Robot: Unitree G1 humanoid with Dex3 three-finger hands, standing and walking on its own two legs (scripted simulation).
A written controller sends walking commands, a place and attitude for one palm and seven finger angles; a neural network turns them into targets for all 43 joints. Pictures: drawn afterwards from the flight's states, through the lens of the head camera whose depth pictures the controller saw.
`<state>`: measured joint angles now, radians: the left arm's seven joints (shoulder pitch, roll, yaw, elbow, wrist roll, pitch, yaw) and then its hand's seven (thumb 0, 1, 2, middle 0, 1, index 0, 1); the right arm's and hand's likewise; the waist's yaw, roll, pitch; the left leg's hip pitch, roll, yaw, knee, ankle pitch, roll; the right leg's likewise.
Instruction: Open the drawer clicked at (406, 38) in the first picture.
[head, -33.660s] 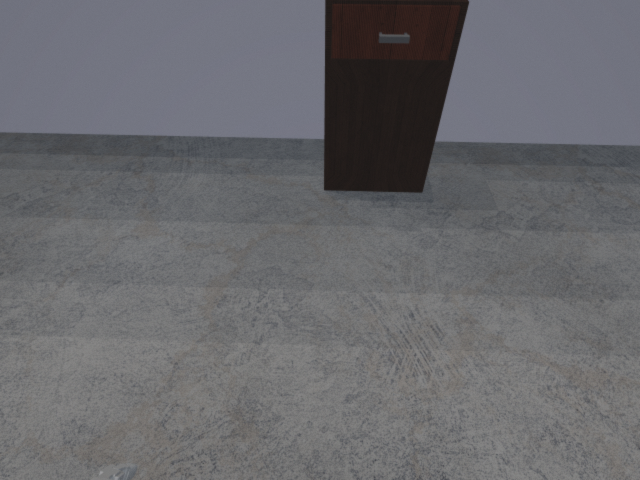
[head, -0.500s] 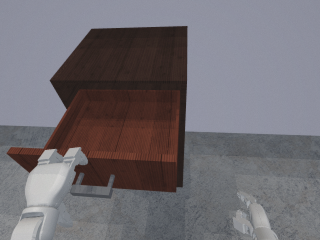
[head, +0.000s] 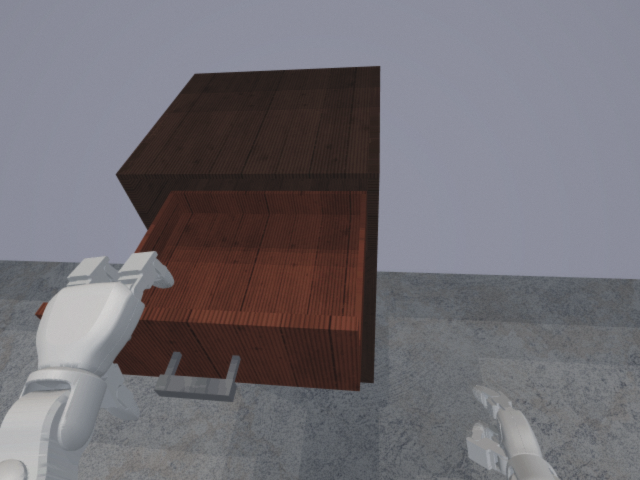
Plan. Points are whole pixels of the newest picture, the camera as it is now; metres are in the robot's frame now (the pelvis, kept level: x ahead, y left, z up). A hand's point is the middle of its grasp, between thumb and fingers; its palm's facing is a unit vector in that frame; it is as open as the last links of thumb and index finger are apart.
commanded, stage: lift the hand off the handle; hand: left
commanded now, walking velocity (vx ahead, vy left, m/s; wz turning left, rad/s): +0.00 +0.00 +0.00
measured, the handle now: (200, 374) +0.25 +0.23 -0.03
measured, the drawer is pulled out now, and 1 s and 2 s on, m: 0.30 0.30 0.30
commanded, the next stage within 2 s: draw the hand back to the body in 0.04 s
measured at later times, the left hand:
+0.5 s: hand (108, 357) +0.19 +0.26 +0.11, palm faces +0.07 -0.06 -1.00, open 13.8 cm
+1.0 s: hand (129, 337) +0.20 +0.22 +0.15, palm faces +0.40 -0.83 -0.38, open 13.1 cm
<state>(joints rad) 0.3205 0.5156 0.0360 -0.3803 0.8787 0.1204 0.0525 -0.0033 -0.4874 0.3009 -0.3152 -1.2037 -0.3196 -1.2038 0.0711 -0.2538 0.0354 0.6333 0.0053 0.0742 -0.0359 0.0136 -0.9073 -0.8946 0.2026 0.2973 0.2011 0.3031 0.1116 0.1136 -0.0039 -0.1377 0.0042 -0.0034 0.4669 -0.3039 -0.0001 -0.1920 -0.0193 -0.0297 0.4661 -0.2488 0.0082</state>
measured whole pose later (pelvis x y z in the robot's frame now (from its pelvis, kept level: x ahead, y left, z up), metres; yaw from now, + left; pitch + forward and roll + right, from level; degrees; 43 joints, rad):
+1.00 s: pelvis +0.01 -0.01 +0.00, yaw +1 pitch -4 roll -1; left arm 0.47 0.30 0.23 -0.49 0.00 -0.07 0.14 -0.01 -0.31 0.38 -0.30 -1.08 -0.30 -1.08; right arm 0.19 -0.20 0.05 0.63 -0.01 -0.15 -0.09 0.01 -0.91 -0.89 0.20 0.30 0.20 0.30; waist 0.07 0.04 0.04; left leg -0.08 0.02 -0.02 0.45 -0.31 -0.01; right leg -0.12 -0.01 -0.05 0.44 -0.26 0.00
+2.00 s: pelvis +0.00 -0.01 +0.00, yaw +2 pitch +0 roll -1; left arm 0.56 0.32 0.33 -0.50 -0.03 -0.15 0.12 0.01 0.89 0.90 -0.21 -0.31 -0.21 -0.31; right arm 0.17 -0.23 0.02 0.60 0.01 -0.10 -0.07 0.01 -0.91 -0.89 0.20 0.30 0.20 0.30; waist 0.02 0.07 0.00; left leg -0.20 0.02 -0.04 0.49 -0.30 -0.01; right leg -0.22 -0.01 -0.07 0.44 -0.23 0.00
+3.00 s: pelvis -0.12 +0.01 -0.01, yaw +2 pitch +3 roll -1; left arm 0.63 0.39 0.35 -0.63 -0.03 -0.23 0.12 0.01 0.89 0.90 -0.21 -0.31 -0.21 -0.31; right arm 0.18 -0.20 -0.01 0.63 0.01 -0.10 -0.06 0.01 -0.91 -0.89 0.21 0.30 0.20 0.30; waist -0.02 -0.03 -0.01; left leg -0.46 -0.02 -0.02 0.76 -0.38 -0.01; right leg -0.37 0.00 -0.01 0.56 -0.25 0.00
